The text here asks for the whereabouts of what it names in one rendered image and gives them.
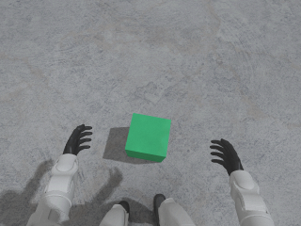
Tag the robot shin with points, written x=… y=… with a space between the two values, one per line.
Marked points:
x=167 y=201
x=118 y=206

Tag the left robot forearm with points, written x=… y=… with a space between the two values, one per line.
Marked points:
x=56 y=199

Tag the robot left hand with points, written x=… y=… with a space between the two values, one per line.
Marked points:
x=73 y=143

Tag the carton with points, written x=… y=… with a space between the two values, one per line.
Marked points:
x=148 y=137

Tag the right robot shin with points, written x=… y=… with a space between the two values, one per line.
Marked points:
x=167 y=201

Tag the right robot forearm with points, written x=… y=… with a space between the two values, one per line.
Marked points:
x=250 y=208

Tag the left robot shin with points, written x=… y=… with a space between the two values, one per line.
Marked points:
x=118 y=206

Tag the robot right hand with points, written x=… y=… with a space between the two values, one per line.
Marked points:
x=231 y=162

